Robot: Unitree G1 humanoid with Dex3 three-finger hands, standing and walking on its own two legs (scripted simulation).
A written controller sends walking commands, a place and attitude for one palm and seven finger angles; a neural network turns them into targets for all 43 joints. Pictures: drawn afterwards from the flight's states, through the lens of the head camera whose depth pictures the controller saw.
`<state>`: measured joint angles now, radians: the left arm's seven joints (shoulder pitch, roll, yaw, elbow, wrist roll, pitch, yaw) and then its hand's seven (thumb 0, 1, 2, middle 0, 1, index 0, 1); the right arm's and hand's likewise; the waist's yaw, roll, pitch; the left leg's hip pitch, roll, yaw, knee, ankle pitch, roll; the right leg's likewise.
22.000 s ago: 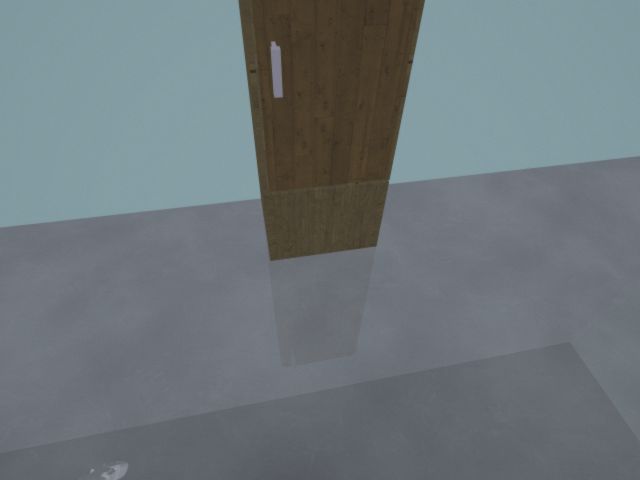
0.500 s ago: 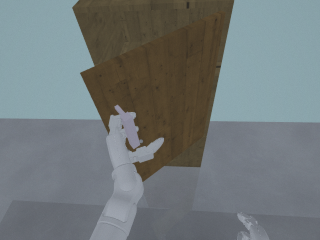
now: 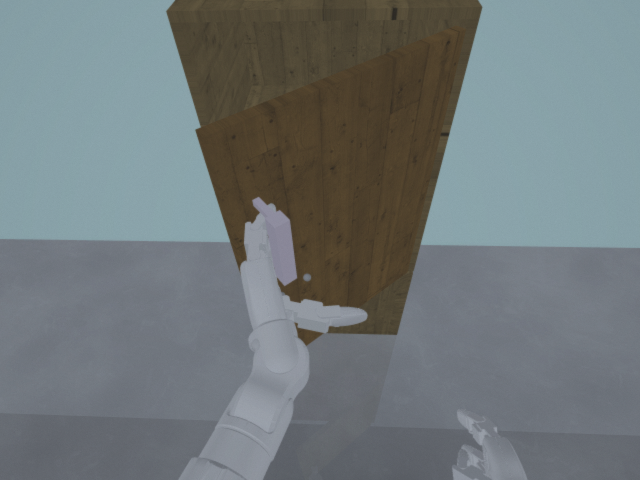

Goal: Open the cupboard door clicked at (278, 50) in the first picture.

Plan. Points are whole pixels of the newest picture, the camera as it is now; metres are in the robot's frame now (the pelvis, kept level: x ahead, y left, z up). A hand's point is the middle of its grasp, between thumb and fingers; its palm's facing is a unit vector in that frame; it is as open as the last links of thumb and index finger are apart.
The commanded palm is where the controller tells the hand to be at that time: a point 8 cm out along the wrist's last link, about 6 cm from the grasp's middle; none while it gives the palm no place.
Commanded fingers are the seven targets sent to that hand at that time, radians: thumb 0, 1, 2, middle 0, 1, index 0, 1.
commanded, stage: slide the hand sideways off the handle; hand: left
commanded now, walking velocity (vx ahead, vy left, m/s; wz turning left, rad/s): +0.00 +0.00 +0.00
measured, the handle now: (273, 241) +0.40 +0.08 +0.08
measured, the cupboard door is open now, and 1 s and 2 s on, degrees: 40 41 41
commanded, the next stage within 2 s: draw the hand back to the body in 1.20 s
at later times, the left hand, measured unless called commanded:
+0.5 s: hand (288, 306) +0.31 +0.05 +0.08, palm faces -0.10 -0.99 -0.02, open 16.4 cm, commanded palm +0.28 +0.11 +0.07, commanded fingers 0.00 -0.50 0.30 -0.15 -0.30 -0.15 -0.30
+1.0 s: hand (238, 339) +0.27 +0.11 +0.07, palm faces +0.00 -1.00 -0.05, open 16.3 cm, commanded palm +0.24 +0.16 +0.07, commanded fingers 0.00 -0.50 0.30 -0.15 -0.30 -0.15 -0.30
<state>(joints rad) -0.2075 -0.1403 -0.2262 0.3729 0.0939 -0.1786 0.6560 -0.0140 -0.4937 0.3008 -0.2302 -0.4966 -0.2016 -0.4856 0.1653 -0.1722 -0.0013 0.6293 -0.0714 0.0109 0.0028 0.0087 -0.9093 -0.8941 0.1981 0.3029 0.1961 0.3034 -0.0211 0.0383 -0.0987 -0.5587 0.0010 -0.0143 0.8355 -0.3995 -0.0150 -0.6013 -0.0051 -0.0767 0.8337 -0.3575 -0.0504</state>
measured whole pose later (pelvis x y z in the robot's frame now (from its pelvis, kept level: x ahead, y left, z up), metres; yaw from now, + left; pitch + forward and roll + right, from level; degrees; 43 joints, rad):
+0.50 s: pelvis +0.01 +0.03 +0.00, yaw -2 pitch +6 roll +0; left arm -0.03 -0.02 -0.24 0.20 0.04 -0.26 0.19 -0.01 -0.50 0.30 -0.13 -0.29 -0.13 -0.30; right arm 0.25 -0.19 0.03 0.53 -0.02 -0.03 0.03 0.01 -0.91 -0.89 0.20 0.30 0.20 0.30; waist 0.00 0.01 -0.06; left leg -0.52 -0.02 0.03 0.84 -0.42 0.03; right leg -0.57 -0.02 -0.03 0.83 -0.36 -0.01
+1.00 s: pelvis +0.03 +0.00 +0.00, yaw +0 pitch +7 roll +0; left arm 0.30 0.10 -0.12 -0.11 -0.05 -0.22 0.04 -0.02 -0.50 0.30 -0.15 -0.30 -0.15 -0.30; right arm 0.22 -0.20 0.04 0.48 -0.01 -0.06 -0.02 0.01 -0.91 -0.89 0.20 0.30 0.20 0.30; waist 0.02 0.03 -0.07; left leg -0.51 0.00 -0.01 0.86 -0.46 -0.01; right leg -0.56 -0.01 -0.07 0.86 -0.41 -0.04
